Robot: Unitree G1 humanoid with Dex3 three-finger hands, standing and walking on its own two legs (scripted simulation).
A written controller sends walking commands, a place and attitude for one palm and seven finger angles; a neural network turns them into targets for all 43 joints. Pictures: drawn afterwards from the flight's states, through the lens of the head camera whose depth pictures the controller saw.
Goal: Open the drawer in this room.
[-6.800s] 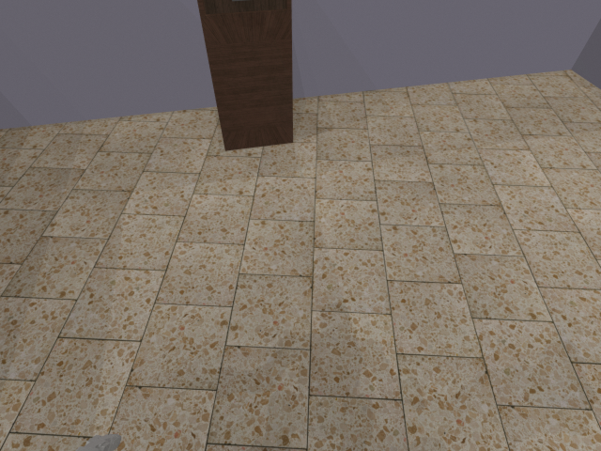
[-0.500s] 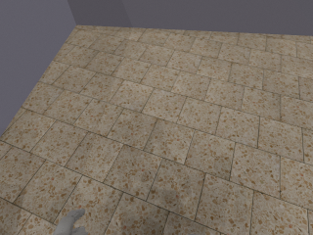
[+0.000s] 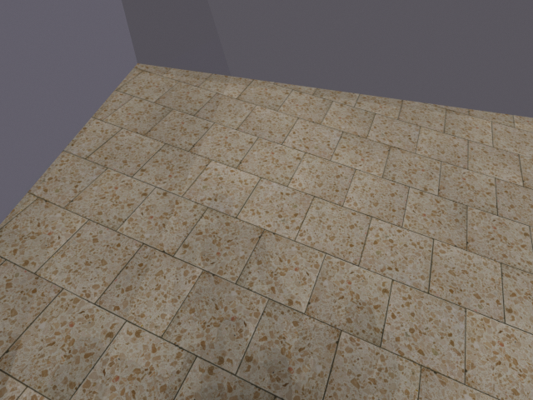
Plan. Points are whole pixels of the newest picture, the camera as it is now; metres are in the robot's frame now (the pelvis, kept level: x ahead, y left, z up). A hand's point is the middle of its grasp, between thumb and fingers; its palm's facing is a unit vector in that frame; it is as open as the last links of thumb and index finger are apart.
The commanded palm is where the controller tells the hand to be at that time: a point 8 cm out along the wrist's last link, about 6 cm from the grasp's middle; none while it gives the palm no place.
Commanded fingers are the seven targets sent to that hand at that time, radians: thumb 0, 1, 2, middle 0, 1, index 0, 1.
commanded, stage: turn to face it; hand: left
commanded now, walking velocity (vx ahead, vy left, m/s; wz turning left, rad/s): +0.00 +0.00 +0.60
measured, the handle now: out of the picture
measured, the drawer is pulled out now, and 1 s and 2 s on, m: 0.00 0.00 0.00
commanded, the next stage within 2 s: none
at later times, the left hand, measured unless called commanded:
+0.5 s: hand out of the picture -0.02 +0.17 -0.15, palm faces +0.30 -0.91 -0.28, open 7.4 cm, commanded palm none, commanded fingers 0.00 0.90 0.90 -0.20 -0.30 -0.20 -0.30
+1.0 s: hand out of the picture -0.05 +0.22 -0.15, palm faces +0.57 -0.77 -0.29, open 7.4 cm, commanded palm none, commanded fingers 0.00 0.90 0.90 -0.20 -0.30 -0.20 -0.30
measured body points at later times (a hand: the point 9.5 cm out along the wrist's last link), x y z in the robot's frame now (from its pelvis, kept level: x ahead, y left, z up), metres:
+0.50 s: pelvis -0.02 -0.05 +0.01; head +0.02 -0.05 +0.45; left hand -0.03 +0.21 -0.13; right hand +0.15 -0.29 -0.14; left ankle -0.06 +0.08 -0.66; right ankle -0.02 -0.17 -0.73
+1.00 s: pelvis -0.02 -0.02 +0.01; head +0.02 +0.01 +0.46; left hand -0.08 +0.26 -0.13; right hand +0.19 -0.19 -0.13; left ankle -0.07 +0.07 -0.73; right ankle +0.07 -0.16 -0.68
